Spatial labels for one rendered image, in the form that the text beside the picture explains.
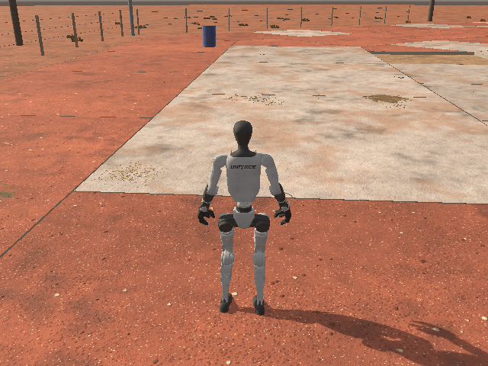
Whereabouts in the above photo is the robot left forearm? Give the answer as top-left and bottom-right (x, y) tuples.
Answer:
(200, 184), (214, 212)

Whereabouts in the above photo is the humanoid robot torso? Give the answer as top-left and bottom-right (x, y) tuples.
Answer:
(226, 150), (262, 229)

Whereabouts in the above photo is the humanoid robot head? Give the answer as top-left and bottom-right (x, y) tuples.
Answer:
(230, 120), (256, 157)

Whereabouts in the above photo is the robot left hand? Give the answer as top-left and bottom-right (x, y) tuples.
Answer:
(197, 208), (215, 225)

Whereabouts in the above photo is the robot right forearm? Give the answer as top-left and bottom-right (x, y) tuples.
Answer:
(274, 183), (289, 212)

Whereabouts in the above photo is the right robot upper arm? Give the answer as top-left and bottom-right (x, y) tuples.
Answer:
(259, 153), (281, 195)

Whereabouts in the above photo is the left robot upper arm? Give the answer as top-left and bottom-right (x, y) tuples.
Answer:
(206, 154), (227, 195)

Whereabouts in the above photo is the robot right hand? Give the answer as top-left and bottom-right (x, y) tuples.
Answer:
(274, 207), (291, 225)

